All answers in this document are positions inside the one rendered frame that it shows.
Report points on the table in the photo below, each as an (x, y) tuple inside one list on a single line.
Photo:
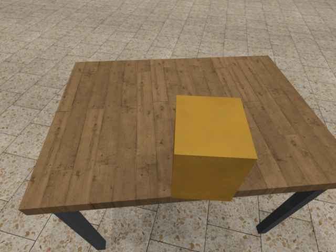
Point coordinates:
[(110, 143)]

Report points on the carton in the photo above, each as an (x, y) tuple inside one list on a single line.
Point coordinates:
[(213, 150)]

